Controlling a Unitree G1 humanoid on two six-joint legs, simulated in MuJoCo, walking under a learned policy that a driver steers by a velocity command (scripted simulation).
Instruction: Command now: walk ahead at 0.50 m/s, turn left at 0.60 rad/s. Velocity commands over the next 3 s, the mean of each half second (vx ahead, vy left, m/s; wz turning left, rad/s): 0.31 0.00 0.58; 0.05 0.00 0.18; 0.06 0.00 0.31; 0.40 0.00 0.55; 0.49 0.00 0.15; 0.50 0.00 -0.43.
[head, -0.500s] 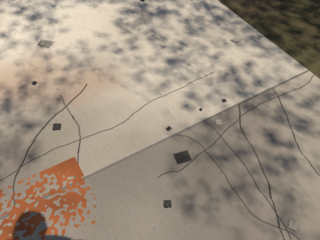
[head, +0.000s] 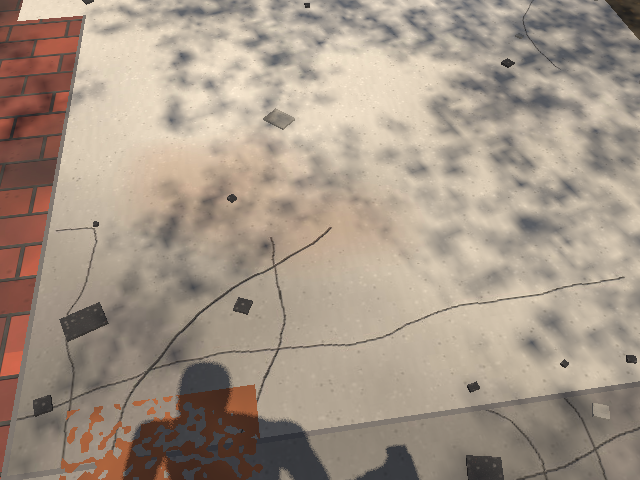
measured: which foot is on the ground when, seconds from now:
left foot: up 0.00-0.22, down 0.24-1.00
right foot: down 0.00-0.24, up 0.26-0.70, down 0.72-1.00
